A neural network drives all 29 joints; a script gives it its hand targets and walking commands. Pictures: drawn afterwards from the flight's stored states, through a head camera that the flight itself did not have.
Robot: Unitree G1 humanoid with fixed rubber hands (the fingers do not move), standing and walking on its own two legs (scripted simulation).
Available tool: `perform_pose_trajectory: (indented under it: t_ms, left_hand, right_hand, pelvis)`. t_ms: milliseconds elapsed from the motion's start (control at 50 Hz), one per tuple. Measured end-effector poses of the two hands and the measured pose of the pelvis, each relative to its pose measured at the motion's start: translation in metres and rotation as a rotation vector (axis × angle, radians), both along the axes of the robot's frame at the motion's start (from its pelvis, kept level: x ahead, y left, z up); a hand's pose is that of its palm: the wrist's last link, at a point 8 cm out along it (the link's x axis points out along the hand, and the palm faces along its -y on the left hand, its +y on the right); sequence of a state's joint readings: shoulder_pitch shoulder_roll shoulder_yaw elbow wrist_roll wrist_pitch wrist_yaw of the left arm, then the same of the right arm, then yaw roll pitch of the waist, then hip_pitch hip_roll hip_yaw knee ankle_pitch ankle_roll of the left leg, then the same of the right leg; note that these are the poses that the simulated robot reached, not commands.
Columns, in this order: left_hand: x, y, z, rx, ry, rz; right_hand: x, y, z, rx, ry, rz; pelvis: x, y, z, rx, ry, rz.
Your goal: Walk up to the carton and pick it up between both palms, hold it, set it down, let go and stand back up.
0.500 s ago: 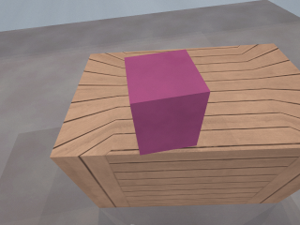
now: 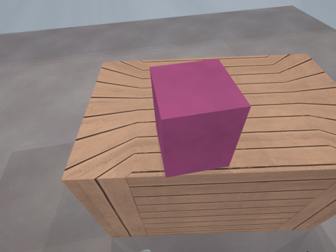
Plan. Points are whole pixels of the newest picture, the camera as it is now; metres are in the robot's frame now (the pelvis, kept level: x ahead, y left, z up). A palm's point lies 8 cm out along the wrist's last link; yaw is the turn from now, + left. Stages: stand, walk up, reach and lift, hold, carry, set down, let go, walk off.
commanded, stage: walk up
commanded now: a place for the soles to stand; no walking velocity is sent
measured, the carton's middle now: (191, 119) +0.48 -0.04 +0.04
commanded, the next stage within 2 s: reach and lift in 0.92 s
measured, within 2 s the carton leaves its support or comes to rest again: neither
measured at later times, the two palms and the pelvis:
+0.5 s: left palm out of the picture +0.09 +0.33 -0.08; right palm out of the picture +0.12 -0.30 -0.09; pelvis +0.02 +0.02 +0.00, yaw +0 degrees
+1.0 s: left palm out of the picture +0.11 +0.36 -0.09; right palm out of the picture +0.13 -0.28 -0.09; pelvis +0.03 +0.04 +0.00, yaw +0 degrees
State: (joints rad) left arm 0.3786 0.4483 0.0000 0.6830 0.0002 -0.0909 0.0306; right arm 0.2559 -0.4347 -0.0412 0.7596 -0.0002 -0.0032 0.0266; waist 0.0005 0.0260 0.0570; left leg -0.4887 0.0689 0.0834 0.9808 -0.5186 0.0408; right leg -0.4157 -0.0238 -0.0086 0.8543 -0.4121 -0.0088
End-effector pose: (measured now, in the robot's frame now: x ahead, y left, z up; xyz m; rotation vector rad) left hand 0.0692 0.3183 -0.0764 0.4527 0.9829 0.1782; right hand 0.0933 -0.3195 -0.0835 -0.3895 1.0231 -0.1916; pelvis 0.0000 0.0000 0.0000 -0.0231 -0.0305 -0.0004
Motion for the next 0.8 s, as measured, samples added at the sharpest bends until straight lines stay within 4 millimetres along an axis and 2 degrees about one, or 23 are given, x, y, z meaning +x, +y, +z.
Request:
perform_pose_trajectory:
  t_ms: [120,220,360,440,500,660,800]
  left_hand:
    - [0.007,0.024,-0.004,-0.014,0.026,0.003]
    - [0.010,0.032,-0.002,-0.023,0.050,0.005]
    - [0.017,0.028,0.001,-0.014,0.044,0.008]
    - [0.023,0.020,-0.001,0.003,0.020,0.003]
    - [0.025,0.014,0.001,-0.003,0.006,0.008]
    - [0.031,0.027,0.004,-0.003,0.019,0.018]
    - [0.037,0.023,0.003,-0.001,0.009,0.009]
  right_hand:
    - [-0.004,0.024,0.004,-0.012,0.025,-0.017]
    - [-0.003,0.030,0.013,-0.029,0.040,-0.021]
    - [0.007,0.026,0.012,-0.023,0.028,-0.019]
    - [0.017,0.018,0.000,-0.004,0.003,-0.010]
    - [0.022,0.021,-0.003,0.014,0.004,-0.011]
    - [0.027,0.034,-0.002,0.014,0.018,-0.007]
    - [0.030,0.027,-0.003,0.010,0.011,-0.009]
  pelvis:
    - [0.005,0.025,0.003,-0.017,0.008,-0.005]
    - [0.009,0.033,0.010,-0.029,0.024,-0.006]
    - [0.016,0.027,0.010,-0.020,0.015,-0.005]
    - [0.021,0.017,0.001,-0.003,0.003,-0.003]
    - [0.023,0.016,0.002,0.000,0.002,0.000]
    - [0.030,0.029,0.006,0.002,0.010,0.006]
    - [0.034,0.024,0.004,0.005,0.010,0.002]
